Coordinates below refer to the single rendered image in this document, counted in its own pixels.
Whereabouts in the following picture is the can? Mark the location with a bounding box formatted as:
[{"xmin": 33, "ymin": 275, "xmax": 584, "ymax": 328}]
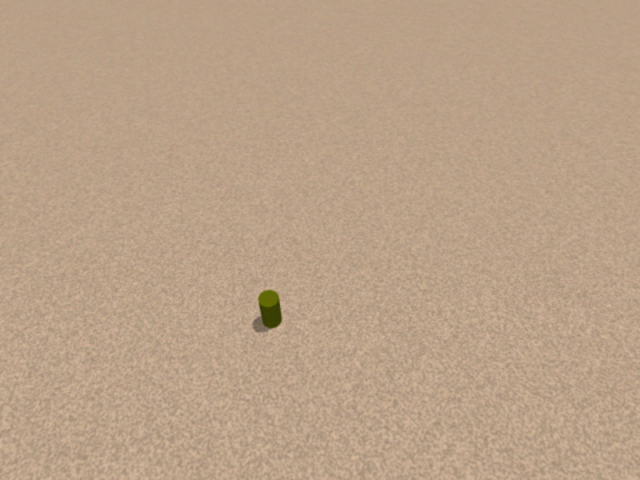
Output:
[{"xmin": 258, "ymin": 290, "xmax": 282, "ymax": 328}]

